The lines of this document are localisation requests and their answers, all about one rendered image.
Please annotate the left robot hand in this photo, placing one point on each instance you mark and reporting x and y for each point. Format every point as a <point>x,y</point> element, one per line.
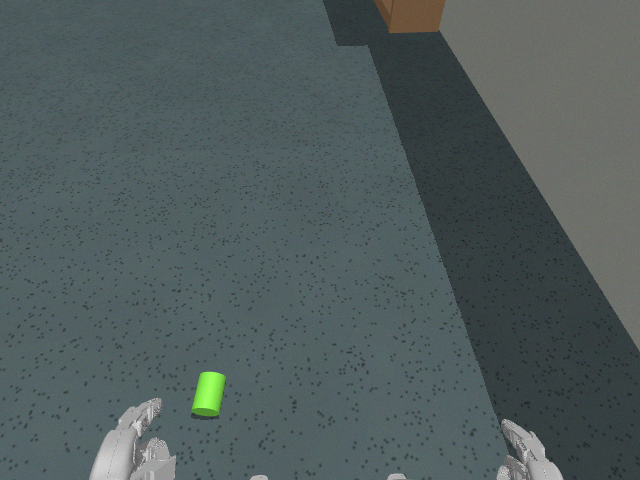
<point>120,458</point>

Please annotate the can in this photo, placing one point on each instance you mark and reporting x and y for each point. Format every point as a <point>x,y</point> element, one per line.
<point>209,394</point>

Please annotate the bookshelf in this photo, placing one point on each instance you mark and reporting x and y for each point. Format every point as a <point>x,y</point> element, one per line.
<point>408,16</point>

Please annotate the right robot hand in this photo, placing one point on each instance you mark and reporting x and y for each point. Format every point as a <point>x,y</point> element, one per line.
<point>531,453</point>

